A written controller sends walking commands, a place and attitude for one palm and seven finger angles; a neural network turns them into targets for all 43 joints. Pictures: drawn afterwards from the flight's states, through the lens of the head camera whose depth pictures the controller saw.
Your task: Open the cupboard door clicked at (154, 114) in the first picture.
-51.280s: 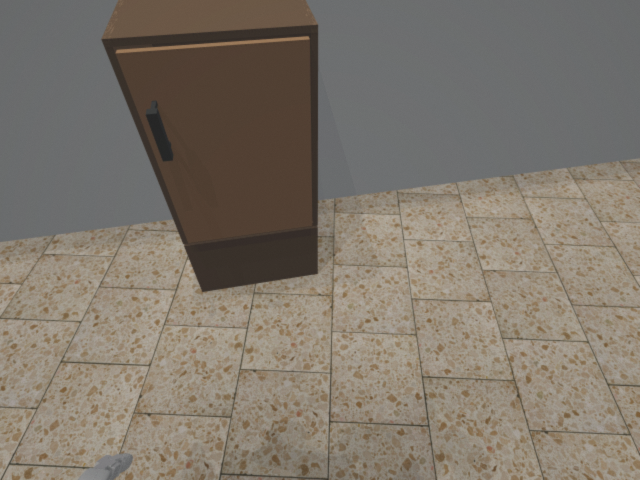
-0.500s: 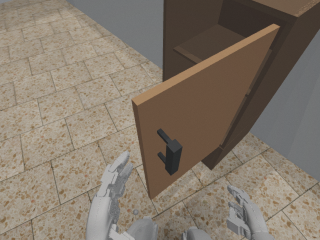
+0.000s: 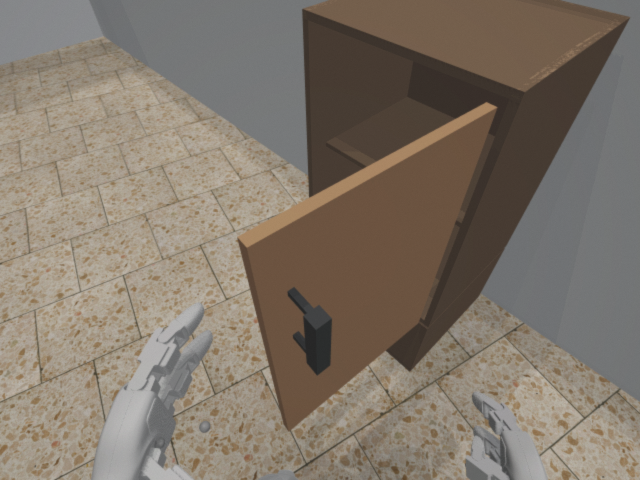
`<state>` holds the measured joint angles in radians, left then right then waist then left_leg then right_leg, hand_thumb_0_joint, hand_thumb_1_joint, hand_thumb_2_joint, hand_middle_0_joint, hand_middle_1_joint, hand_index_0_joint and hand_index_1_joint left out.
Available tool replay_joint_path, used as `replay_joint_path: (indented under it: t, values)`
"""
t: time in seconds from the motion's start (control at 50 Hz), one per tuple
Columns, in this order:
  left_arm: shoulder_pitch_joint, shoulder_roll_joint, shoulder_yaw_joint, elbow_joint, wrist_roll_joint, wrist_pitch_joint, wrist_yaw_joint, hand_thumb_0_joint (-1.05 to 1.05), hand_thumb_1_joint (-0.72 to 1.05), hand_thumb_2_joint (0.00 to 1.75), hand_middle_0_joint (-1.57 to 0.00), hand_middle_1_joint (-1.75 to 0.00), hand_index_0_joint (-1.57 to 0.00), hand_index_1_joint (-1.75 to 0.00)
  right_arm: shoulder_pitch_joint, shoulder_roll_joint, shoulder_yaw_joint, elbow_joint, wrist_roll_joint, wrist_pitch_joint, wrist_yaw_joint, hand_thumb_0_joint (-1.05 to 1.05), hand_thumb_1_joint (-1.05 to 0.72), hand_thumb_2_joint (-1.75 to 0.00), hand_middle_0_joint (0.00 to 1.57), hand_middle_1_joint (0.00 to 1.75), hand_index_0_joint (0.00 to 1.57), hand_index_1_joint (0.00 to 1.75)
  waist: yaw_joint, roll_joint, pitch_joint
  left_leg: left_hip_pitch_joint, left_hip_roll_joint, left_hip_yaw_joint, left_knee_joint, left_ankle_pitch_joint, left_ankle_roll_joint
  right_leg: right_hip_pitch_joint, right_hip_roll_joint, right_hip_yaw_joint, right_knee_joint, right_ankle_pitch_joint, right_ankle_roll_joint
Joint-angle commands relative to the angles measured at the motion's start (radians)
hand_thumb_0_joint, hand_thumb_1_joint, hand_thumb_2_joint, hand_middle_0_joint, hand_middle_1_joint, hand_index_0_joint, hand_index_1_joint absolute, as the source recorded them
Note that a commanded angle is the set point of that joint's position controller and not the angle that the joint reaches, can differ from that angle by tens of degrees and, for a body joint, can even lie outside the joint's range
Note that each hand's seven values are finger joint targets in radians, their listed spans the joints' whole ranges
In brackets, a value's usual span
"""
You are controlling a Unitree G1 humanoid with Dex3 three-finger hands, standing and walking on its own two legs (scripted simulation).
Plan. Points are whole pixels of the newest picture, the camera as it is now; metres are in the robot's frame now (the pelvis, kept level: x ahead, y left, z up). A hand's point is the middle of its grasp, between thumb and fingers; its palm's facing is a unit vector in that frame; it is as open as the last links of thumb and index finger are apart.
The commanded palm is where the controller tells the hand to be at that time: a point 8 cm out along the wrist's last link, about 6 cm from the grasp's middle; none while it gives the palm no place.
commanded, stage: draw the hand back to the body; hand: left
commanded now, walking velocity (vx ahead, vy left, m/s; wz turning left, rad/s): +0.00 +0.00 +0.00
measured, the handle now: (307, 331) +0.30 +0.04 +0.03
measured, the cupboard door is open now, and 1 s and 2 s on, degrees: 85 85 85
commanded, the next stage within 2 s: step back with the hand held close in 1.20 s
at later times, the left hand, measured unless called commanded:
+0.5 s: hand (68, 369) +0.19 +0.23 +0.16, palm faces +0.25 -0.90 -0.35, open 12.9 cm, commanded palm +0.15 +0.28 +0.19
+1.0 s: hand out of the picture +0.22 +0.30 +0.23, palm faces +0.41 -0.83 -0.38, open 7.7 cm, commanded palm +0.16 +0.34 +0.25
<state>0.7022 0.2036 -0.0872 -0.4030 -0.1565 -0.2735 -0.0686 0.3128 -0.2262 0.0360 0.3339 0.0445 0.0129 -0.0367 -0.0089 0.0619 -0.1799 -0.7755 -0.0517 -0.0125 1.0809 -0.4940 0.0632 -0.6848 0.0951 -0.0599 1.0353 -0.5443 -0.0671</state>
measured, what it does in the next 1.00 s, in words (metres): rises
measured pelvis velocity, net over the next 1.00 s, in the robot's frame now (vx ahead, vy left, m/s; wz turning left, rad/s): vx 0.02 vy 0.04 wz -0.02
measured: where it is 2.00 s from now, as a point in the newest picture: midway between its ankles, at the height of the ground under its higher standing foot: outside the picture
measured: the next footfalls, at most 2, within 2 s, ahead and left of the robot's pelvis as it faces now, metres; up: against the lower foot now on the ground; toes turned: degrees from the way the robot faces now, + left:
none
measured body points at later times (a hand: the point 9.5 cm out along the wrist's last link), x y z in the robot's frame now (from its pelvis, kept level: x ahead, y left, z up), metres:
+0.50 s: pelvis +0.02 +0.02 +0.05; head +0.00 +0.01 +0.50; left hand +0.17 +0.27 +0.18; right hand +0.20 -0.19 -0.02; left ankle +0.02 +0.08 -0.67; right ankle -0.02 -0.08 -0.67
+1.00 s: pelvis +0.02 +0.04 +0.07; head +0.01 +0.04 +0.52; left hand +0.19 +0.34 +0.25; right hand +0.20 -0.19 +0.00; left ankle +0.02 +0.08 -0.67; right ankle -0.02 -0.08 -0.67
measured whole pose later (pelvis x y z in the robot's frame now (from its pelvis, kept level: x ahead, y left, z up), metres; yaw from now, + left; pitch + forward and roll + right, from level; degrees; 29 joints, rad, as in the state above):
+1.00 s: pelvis +0.02 +0.04 +0.07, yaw -1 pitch -2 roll -2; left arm 0.49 0.37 0.35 -0.47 -0.09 -0.05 0.12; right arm 0.22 -0.24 0.03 0.55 0.02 -0.04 -0.05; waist 0.05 0.05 -0.01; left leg -0.20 -0.09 0.03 0.49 -0.26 0.11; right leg -0.12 0.05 0.03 0.44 -0.29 0.00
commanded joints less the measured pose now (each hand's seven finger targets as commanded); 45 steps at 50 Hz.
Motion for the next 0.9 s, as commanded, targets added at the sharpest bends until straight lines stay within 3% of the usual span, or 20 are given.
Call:
replay_joint_path:
  t: [0.0, 0.1, 0.12, 0.14, 0.18, 0.22, 0.3, 0.34, 0.4, 0.44, 0.54, 0.56, 0.6, 0.72, 0.8, 0.84, 0.88]
  values:
    - [0.040, 0.132, 0.155, -0.268, -0.050, -0.056, -0.030, 0.00, -0.50, 0.30, -0.15, -0.30, -0.15, -0.30, -0.107, -0.091, -0.051, -0.175, 0.007, -0.064, -0.019, 0.00, -0.90, -0.90, 0.20, 0.30, 0.20, 0.30, 0.025, -0.006, -0.085, 0.141, 0.030, -0.045, -0.163, 0.197, -0.022, 0.103, -0.064, 0.096, -0.224, 0.294, 0.062]
    - [0.036, 0.137, 0.216, -0.306, -0.115, -0.063, -0.052, 0.00, -0.32, 0.37, -0.16, -0.30, -0.16, -0.30, -0.109, -0.097, -0.053, -0.165, 0.016, -0.079, -0.021, 0.00, -0.90, -0.90, 0.20, 0.30, 0.20, 0.30, 0.017, -0.024, -0.092, 0.194, 0.030, -0.052, -0.185, 0.251, -0.025, 0.135, -0.060, 0.086, -0.246, 0.391, 0.076]
    - [0.116, 0.259, 0.240, -0.307, 0.029, 0.038, 0.057, 0.00, -0.29, 0.39, -0.16, -0.30, -0.16, -0.30, -0.101, -0.086, -0.063, -0.165, 0.004, -0.048, -0.057, 0.00, -0.90, -0.90, 0.20, 0.30, 0.20, 0.30, 0.071, -0.005, -0.083, 0.225, 0.056, -0.042, -0.231, 0.279, -0.029, 0.161, -0.101, 0.162, -0.331, 0.391, 0.055]
    - [0.122, 0.168, 0.181, -0.337, 0.039, 0.090, 0.097, 0.00, -0.26, 0.40, -0.16, -0.30, -0.16, -0.30, -0.091, -0.074, -0.053, -0.175, 0.000, -0.040, -0.067, 0.00, -0.90, -0.90, 0.20, 0.30, 0.20, 0.30, 0.036, -0.003, -0.051, 0.250, 0.051, -0.036, -0.239, 0.283, -0.027, 0.174, -0.114, 0.158, -0.360, 0.405, 0.063]
    - [0.112, 0.138, 0.169, -0.296, 0.058, 0.142, 0.132, 0.00, -0.18, 0.43, -0.16, -0.30, -0.16, -0.30, -0.090, -0.075, -0.054, -0.153, 0.000, -0.027, -0.076, 0.00, -0.90, -0.90, 0.20, 0.30, 0.20, 0.30, 0.024, -0.053, 0.016, 0.274, 0.057, -0.035, -0.260, 0.257, -0.025, 0.158, -0.112, 0.136, -0.396, 0.365, 0.067]
    - [0.060, 0.165, 0.192, -0.277, 0.076, 0.170, 0.161, 0.00, -0.12, 0.47, -0.16, -0.30, -0.16, -0.30, -0.105, -0.085, -0.050, -0.140, -0.004, -0.019, -0.087, 0.00, -0.90, -0.90, 0.20, 0.30, 0.20, 0.30, 0.020, -0.098, 0.047, 0.308, 0.059, -0.033, -0.283, 0.257, -0.017, 0.163, -0.113, 0.138, -0.443, 0.363, 0.073]
    - [-0.058, 0.236, 0.244, -0.319, 0.092, 0.183, 0.202, 0.00, 0.02, 0.52, -0.17, -0.30, -0.17, -0.30, -0.128, -0.095, -0.037, -0.116, -0.011, -0.038, -0.103, 0.00, -0.90, -0.90, 0.20, 0.30, 0.20, 0.30, 0.032, -0.058, 0.049, 0.397, 0.062, -0.046, -0.370, 0.231, -0.009, 0.199, -0.101, 0.103, -0.488, 0.251, 0.047]
    - [-0.089, 0.245, 0.261, -0.332, 0.093, 0.187, 0.213, 0.00, 0.09, 0.55, -0.17, -0.30, -0.17, -0.30, -0.134, -0.091, -0.027, -0.103, -0.012, -0.051, -0.106, 0.00, -0.90, -0.90, 0.20, 0.30, 0.20, 0.30, 0.037, -0.017, 0.043, 0.434, 0.063, -0.061, -0.414, 0.219, -0.010, 0.225, -0.100, 0.094, -0.494, 0.233, 0.041]
    - [-0.110, 0.272, 0.306, -0.338, 0.094, 0.192, 0.223, 0.00, 0.20, 0.60, -0.18, -0.30, -0.18, -0.30, -0.146, -0.095, -0.018, -0.072, -0.011, -0.072, -0.101, 0.00, -0.90, -0.90, 0.20, 0.30, 0.20, 0.30, 0.049, 0.032, 0.037, 0.478, 0.077, -0.097, -0.478, 0.235, -0.020, 0.273, -0.093, 0.077, -0.492, 0.259, 0.034]
    - [-0.105, 0.261, 0.311, -0.354, 0.091, 0.193, 0.221, 0.00, 0.27, 0.63, -0.18, -0.30, -0.18, -0.30, -0.151, -0.092, -0.014, -0.055, -0.011, -0.085, -0.094, 0.00, -0.90, -0.90, 0.20, 0.30, 0.20, 0.30, 0.050, 0.053, 0.040, 0.510, 0.086, -0.111, -0.509, 0.293, -0.030, 0.303, -0.091, 0.069, -0.489, 0.302, 0.034]
    - [-0.115, 0.277, 0.381, -0.299, 0.083, 0.202, 0.213, 0.00, 0.44, 0.70, -0.18, -0.30, -0.18, -0.30, -0.169, -0.102, -0.022, -0.011, -0.014, -0.099, -0.076, 0.00, -0.90, -0.90, 0.20, 0.30, 0.20, 0.30, 0.057, -0.016, 0.067, 0.560, 0.104, -0.115, -0.559, 0.435, -0.054, 0.371, -0.085, 0.060, -0.524, 0.376, 0.038]
    - [-0.125, 0.276, 0.392, -0.276, 0.080, 0.204, 0.211, 0.00, 0.48, 0.72, -0.19, -0.30, -0.19, -0.30, -0.176, -0.103, -0.023, -0.004, -0.014, -0.098, -0.073, 0.00, -0.90, -0.90, 0.20, 0.30, 0.20, 0.30, 0.056, -0.033, 0.097, 0.563, 0.105, -0.109, -0.570, 0.435, -0.055, 0.371, -0.083, 0.062, -0.540, 0.379, 0.039]
    - [-0.149, 0.307, 0.441, -0.268, 0.077, 0.200, 0.210, 0.00, 0.55, 0.75, -0.19, -0.30, -0.19, -0.30, -0.187, -0.111, -0.029, 0.006, -0.015, -0.099, -0.069, 0.00, -0.90, -0.90, 0.20, 0.30, 0.20, 0.30, 0.064, -0.054, 0.093, 0.569, 0.109, -0.111, -0.592, 0.447, -0.060, 0.413, -0.081, 0.062, -0.556, 0.387, 0.036]
    - [-0.253, 0.355, 0.516, -0.339, 0.073, 0.177, 0.208, 0.00, 0.76, 0.84, -0.19, -0.30, -0.19, -0.30, -0.191, -0.114, -0.031, 0.039, -0.017, -0.118, -0.051, 0.00, -0.90, -0.90, 0.20, 0.30, 0.20, 0.30, 0.065, 0.075, 0.058, 0.657, 0.124, -0.124, -0.635, 0.570, -0.088, 0.459, -0.084, 0.064, -0.583, 0.423, 0.037]
    - [-0.293, 0.402, 0.593, -0.323, 0.066, 0.170, 0.212, 0.00, 0.90, 0.90, -0.20, -0.30, -0.20, -0.30, -0.194, -0.123, -0.040, 0.062, -0.019, -0.125, -0.044, 0.00, -0.90, -0.90, 0.20, 0.30, 0.20, 0.30, 0.071, 0.052, 0.065, 0.667, 0.132, -0.124, -0.661, 0.583, -0.098, 0.489, -0.078, 0.061, -0.610, 0.433, 0.035]
    - [-0.240, 0.321, 0.535, -0.250, 0.062, 0.175, 0.199, 0.00, 0.90, 0.90, -0.20, -0.30, -0.20, -0.30, -0.189, -0.122, -0.043, 0.070, -0.019, -0.119, -0.035, 0.00, -0.90, -0.90, 0.20, 0.30, 0.20, 0.30, 0.062, 0.029, 0.101, 0.675, 0.135, -0.123, -0.672, 0.579, -0.100, 0.471, -0.079, 0.059, -0.618, 0.422, 0.040]
    - [-0.227, 0.287, 0.506, -0.206, 0.060, 0.182, 0.188, 0.00, 0.90, 0.90, -0.20, -0.30, -0.20, -0.30, -0.194, -0.130, -0.052, 0.070, -0.018, -0.106, -0.028, 0.00, -0.90, -0.90, 0.20, 0.30, 0.20, 0.30, 0.057, -0.011, 0.136, 0.667, 0.138, -0.120, -0.689, 0.528, -0.095, 0.464, -0.077, 0.058, -0.631, 0.405, 0.044]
